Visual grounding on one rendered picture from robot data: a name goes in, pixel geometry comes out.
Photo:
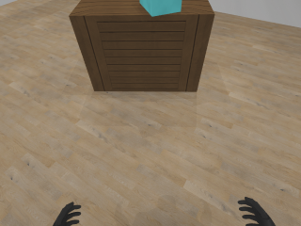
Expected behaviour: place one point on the carton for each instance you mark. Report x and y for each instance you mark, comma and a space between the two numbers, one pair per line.
161, 7

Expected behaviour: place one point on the pedestal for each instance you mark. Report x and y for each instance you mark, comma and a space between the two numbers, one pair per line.
126, 49

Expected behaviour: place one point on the robot right hand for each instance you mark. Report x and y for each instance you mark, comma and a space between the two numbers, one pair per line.
259, 214

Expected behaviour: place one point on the robot left hand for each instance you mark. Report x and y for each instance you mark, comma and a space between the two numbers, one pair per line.
65, 214

